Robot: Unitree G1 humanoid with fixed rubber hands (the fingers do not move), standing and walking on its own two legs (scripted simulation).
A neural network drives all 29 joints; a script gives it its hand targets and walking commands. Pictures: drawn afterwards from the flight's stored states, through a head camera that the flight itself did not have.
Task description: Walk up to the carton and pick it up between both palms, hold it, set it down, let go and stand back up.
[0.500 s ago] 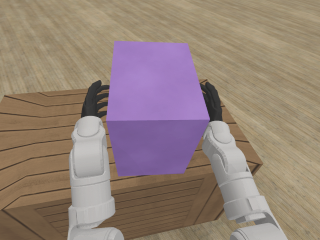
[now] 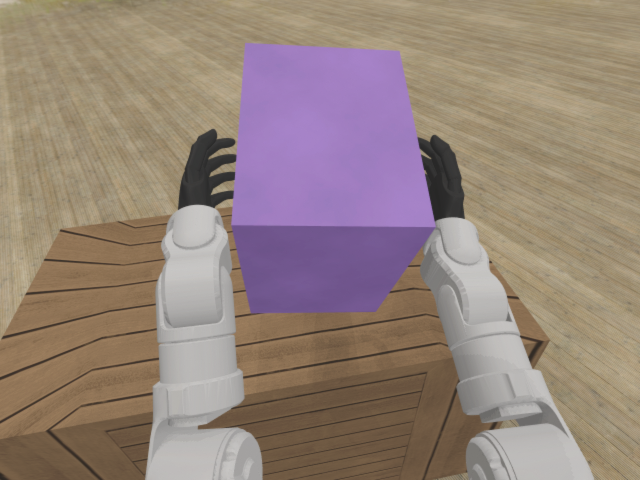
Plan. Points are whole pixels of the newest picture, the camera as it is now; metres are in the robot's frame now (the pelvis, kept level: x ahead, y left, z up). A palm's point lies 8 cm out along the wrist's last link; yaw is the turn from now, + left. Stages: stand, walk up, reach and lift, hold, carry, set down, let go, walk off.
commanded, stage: hold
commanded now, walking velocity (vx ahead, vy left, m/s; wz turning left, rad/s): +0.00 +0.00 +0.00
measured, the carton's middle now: (318, 193) +0.42 -0.02 +0.20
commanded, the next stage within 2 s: none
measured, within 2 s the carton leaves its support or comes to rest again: neither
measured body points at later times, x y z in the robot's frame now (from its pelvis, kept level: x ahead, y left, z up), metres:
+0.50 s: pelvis +0.02 +0.01 +0.00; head -0.07 +0.02 +0.44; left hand +0.35 +0.13 +0.26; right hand +0.36 -0.14 +0.24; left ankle +0.00 +0.09 -0.75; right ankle +0.04 -0.13 -0.75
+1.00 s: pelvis +0.01 -0.01 +0.00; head -0.04 +0.00 +0.45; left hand +0.38 +0.12 +0.21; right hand +0.38 -0.15 +0.19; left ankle +0.00 +0.09 -0.75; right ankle +0.04 -0.13 -0.75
